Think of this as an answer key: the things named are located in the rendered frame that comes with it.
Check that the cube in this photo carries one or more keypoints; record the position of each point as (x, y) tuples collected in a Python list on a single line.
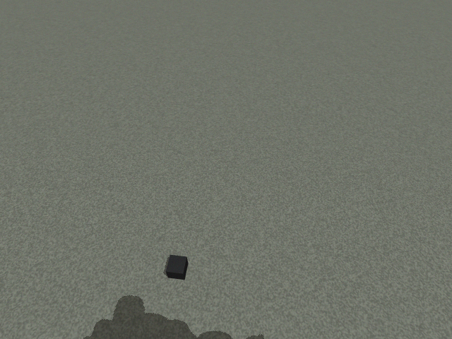
[(176, 267)]

